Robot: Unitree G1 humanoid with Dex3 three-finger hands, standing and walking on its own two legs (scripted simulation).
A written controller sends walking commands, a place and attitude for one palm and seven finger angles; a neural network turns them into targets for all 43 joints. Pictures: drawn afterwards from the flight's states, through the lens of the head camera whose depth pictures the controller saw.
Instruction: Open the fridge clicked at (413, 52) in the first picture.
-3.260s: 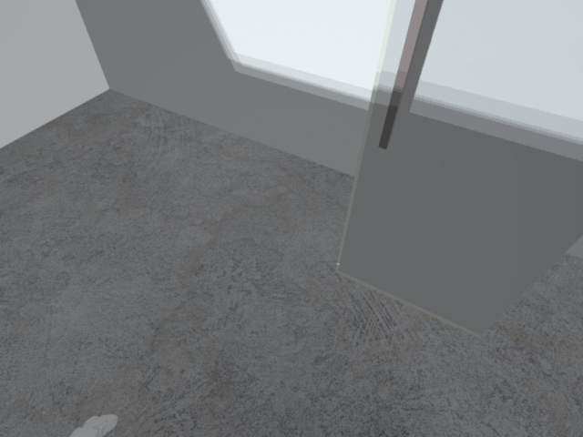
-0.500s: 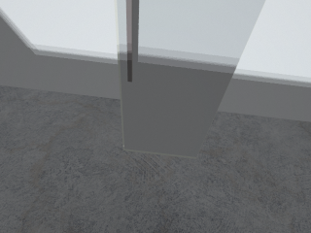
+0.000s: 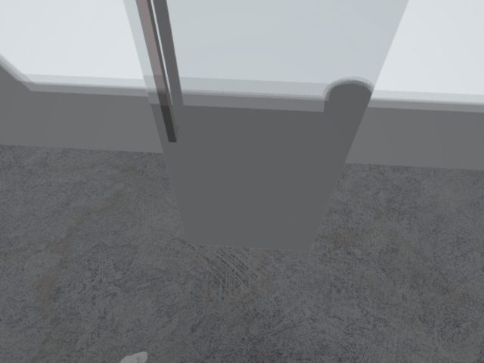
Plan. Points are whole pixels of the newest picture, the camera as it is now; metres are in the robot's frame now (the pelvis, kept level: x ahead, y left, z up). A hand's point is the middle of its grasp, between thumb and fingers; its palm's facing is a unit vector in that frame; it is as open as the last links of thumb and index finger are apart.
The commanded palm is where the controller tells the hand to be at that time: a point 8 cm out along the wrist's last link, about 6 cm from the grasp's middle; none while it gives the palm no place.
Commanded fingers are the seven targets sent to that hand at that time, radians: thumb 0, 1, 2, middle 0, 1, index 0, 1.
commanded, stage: take the last steps up to it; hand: left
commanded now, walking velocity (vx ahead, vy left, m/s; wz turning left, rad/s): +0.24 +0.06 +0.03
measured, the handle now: (161, 70) +0.66 +0.19 +0.15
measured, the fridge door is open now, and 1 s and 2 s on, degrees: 0 0 0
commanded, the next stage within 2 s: come to a stop and stand still in 0.22 s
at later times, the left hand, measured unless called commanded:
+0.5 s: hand out of the picture +0.13 +0.23 -0.19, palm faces +0.06 -0.99 -0.14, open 7.4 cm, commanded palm none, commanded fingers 0.00 0.90 0.90 -0.20 -0.30 -0.20 -0.30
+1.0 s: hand (156, 339) +0.20 +0.17 -0.16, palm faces -0.02 -0.97 -0.26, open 7.3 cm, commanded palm none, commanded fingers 0.00 0.90 0.90 -0.20 -0.30 -0.20 -0.30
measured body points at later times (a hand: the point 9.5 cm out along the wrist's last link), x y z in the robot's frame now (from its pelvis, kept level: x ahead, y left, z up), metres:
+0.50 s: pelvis +0.15 +0.07 +0.00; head +0.19 +0.10 +0.45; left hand +0.13 +0.29 -0.17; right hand +0.24 -0.16 -0.13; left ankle +0.20 +0.14 -0.74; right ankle +0.12 -0.08 -0.68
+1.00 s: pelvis +0.12 -0.01 +0.00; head +0.13 -0.03 +0.45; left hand +0.20 +0.22 -0.14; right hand +0.12 -0.23 -0.17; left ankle +0.16 +0.13 -0.71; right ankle +0.11 -0.11 -0.74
